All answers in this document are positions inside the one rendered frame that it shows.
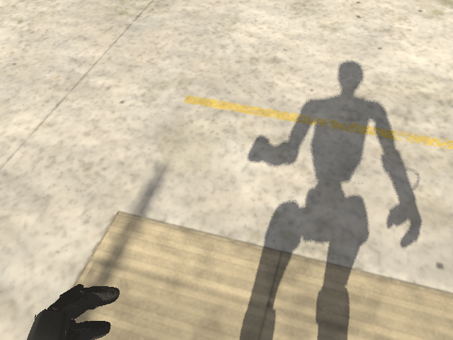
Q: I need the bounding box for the left robot hand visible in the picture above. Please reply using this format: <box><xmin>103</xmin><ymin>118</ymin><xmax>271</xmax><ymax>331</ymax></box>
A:
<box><xmin>27</xmin><ymin>284</ymin><xmax>120</xmax><ymax>340</ymax></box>

